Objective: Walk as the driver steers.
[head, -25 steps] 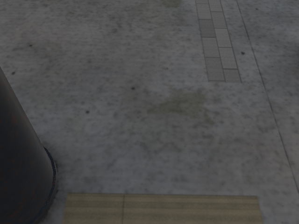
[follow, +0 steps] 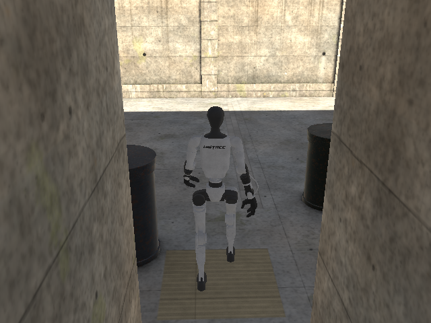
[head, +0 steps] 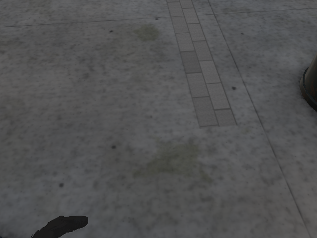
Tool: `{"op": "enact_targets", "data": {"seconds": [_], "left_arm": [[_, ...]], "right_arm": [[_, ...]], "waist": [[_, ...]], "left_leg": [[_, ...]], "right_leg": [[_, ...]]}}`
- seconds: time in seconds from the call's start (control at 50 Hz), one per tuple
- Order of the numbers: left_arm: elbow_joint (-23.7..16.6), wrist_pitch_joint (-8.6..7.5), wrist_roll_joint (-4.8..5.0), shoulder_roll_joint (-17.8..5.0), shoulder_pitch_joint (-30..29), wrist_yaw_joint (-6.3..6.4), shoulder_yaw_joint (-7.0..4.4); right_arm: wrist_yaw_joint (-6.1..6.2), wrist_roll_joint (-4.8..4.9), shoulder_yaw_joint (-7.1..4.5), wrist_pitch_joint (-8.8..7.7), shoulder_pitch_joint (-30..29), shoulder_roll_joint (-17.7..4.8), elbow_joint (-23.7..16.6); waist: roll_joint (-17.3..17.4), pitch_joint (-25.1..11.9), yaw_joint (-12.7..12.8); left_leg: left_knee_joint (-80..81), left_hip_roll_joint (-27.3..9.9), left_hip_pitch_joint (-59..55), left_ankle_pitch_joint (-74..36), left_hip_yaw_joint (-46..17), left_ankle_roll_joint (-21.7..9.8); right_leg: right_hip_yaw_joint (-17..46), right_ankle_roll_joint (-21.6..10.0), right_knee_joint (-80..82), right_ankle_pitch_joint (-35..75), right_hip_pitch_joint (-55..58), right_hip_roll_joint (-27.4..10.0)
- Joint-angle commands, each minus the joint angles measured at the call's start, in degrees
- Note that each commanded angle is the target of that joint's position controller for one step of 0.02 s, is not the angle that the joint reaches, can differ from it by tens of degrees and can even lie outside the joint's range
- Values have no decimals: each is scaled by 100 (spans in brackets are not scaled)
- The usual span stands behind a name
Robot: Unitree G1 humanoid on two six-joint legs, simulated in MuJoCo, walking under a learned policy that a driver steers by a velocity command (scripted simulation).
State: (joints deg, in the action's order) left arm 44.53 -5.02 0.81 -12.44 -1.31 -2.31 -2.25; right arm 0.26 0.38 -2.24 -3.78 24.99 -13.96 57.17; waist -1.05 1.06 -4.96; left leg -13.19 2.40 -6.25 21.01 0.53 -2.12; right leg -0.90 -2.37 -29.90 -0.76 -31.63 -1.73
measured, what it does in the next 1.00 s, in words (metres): walks ahead: right foot, then left foot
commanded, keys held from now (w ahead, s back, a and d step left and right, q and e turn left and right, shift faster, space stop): no key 1.00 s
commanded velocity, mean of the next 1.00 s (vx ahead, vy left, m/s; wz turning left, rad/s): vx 0.10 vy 0.00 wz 0.00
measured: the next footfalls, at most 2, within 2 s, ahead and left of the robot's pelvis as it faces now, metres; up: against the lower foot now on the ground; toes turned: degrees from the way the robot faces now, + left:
right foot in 0.04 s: +0.20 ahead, -0.12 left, +0.00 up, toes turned -1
left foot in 0.44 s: +0.21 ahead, +0.13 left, +0.00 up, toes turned +0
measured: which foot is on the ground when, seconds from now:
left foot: down 0.00-0.04, up 0.06-0.42, down 0.44-1.00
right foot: up 0.00-0.02, down 0.04-1.00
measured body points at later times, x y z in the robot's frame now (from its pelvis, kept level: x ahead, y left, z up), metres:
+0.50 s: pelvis +0.14 -0.02 +0.01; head +0.14 -0.01 +0.46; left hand +0.24 +0.23 -0.13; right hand +0.25 -0.29 -0.12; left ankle +0.17 +0.12 -0.73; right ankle +0.16 -0.12 -0.73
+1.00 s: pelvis +0.16 +0.00 +0.01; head +0.17 +0.00 +0.46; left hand +0.23 +0.26 -0.14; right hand +0.24 -0.26 -0.13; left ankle +0.17 +0.13 -0.73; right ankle +0.16 -0.12 -0.73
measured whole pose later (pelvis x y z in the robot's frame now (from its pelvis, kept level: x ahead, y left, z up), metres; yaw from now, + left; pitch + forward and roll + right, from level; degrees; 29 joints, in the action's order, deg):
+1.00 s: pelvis +0.16 +0.00 +0.01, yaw +0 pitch -1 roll +0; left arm 59.6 -0.7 -0.5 -13.1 9.9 1.8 -2.0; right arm 2.1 -0.1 -2.8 -0.5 9.8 -13.0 59.2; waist 0.0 2.2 1.1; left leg -27.7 -1.0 12.1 14.3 -0.5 0.9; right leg -1.1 -0.6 -27.3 -14.7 -11.3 0.3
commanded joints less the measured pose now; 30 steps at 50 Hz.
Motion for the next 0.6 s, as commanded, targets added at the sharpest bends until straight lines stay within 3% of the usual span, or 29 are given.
{"op": "enact_targets", "data": {"seconds": [0.02,0.04,0.06,0.08,0.1,0.12,0.14,0.16,0.2,0.22,0.26,0.32,0.4,0.42,0.44,0.46,0.48,0.5,0.52,0.6], "left_arm": [[-79,-150,-84,-932,849,-4,-309],[165,-165,-200,-1287,1832,54,-391],[229,-104,-328,-1642,2263,112,-386],[286,-53,-253,-1285,2522,66,-304],[181,-16,-140,-1087,1954,64,-257],[65,-9,-86,-866,1375,90,-185],[39,-30,-107,-706,1063,84,-113],[47,-49,-136,-601,879,87,-70],[153,-72,-269,-569,783,88,-41],[228,-95,-282,-618,725,99,-41],[306,-75,-286,-799,654,148,-77],[439,40,-222,-936,770,204,-95],[566,162,-153,-804,784,239,-35],[636,176,-120,-697,919,240,4],[706,170,-155,-601,1127,236,43],[751,144,-217,-604,1417,223,29],[760,168,-175,-521,1546,248,27],[767,201,-187,-611,1301,276,20],[746,241,-174,-621,1166,301,9],[853,298,-169,-646,1158,330,-9]], "right_arm": [[35,-1,-195,32,-218,-996,-284],[33,-75,-143,-13,-323,-902,-451],[-3,-182,29,-126,215,-296,-491],[-55,9,0,-209,791,-429,-220],[-70,146,-110,-209,328,-844,-310],[-43,143,-127,-170,-312,-892,-511],[10,51,-157,-94,-611,-841,-563],[56,-11,-192,12,-622,-769,-596],[88,-43,-147,160,-418,-417,-577],[123,-22,-121,196,-393,-329,-592],[171,-58,-112,248,-590,-353,-659],[189,-46,-151,376,-989,-523,-720],[201,-46,-182,407,-1310,-578,-722],[198,-106,-183,388,-1353,-598,-714],[206,-158,-199,366,-1328,-735,-720],[224,-133,-249,365,-1343,-1040,-742],[194,-62,-284,368,-1454,-1072,-633],[154,-52,-230,340,-1576,-756,-653],[142,-88,-188,308,-1639,-622,-624],[141,-55,-187,208,-1561,-668,-466]], "waist": [[658,-478,940],[384,-1267,1251],[-1205,-2071,976],[-1234,-3058,1022],[-738,-2241,961],[-327,-1404,817],[76,-942,645],[39,-782,436],[-227,-773,218],[-347,-754,147],[-434,-886,130],[-397,-902,286],[-393,-435,363],[-299,-311,361],[-114,-294,421],[350,-291,669],[925,-277,848],[754,-156,716],[663,-149,703],[446,-279,655]], "left_leg": [[-1807,-1233,241,-5999,-367,-447],[-3172,-921,1396,-4784,-255,-185],[-5464,126,3426,438,-63,248],[-6514,346,3822,1850,-1148,308],[-6640,-29,4130,1585,-1137,317],[-6279,-358,4273,1158,-789,336],[-5863,-570,4091,813,-624,375],[-5437,-730,3692,558,-585,389],[-4721,-781,2902,185,-524,450],[-4298,-744,2668,105,-447,497],[-3548,-724,2378,-274,-390,514],[-2952,-707,2144,-815,-363,492],[-1763,-604,1788,-1096,-201,308],[-1288,-602,1604,-1369,-196,226],[-1119,-862,1351,-1866,-455,131],[-1220,-1140,1181,-2456,-649,-12],[-1108,-1032,1752,-1379,-667,-131],[-937,-880,2132,-853,-625,-55],[-891,-827,2226,-855,-570,54],[-1095,-704,1914,-1675,-442,140]], "right_leg": [[-262,-368,506,454,1618,427],[425,-703,65,2280,3469,-329],[2361,-1594,-259,4974,5483,-1981],[3471,-2150,53,4798,5826,-2405],[2740,-1925,274,4201,4981,-2122],[2029,-1598,512,3738,4026,-1770],[1697,-1417,801,3423,3156,-1533],[1430,-1305,1046,3161,2528,-1341],[1014,-1255,1281,3322,1771,-1124],[795,-1263,1337,3541,1535,-1056],[562,-1210,1355,3430,1434,-964],[619,-1096,1542,1719,1394,-950],[807,-816,1586,-1133,1173,-762],[825,-608,1495,-1527,1119,-612],[821,-381,1330,-1728,1034,-466],[609,-193,1051,-1930,858,-142],[197,-61,1024,-1801,1229,147],[129,23,867,-1552,1577,143],[124,22,796,-1347,1693,114],[180,-37,695,-769,1831,24]]}}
